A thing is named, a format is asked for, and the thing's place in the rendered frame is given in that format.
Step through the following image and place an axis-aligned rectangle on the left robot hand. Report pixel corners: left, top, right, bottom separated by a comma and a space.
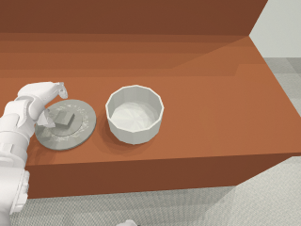
17, 82, 68, 128

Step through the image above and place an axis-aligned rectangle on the lid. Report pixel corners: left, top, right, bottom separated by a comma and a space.
35, 99, 97, 151

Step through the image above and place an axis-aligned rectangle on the left robot forearm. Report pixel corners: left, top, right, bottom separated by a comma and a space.
0, 93, 44, 169

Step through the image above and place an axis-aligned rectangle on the left robot upper arm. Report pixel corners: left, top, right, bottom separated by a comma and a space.
0, 166, 30, 226

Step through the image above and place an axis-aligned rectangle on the pot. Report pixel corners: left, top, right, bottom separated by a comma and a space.
105, 85, 164, 145

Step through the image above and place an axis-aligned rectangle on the table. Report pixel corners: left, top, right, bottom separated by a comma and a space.
0, 0, 301, 200

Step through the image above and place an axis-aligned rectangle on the knob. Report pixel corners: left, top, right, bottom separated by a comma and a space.
54, 110, 75, 128

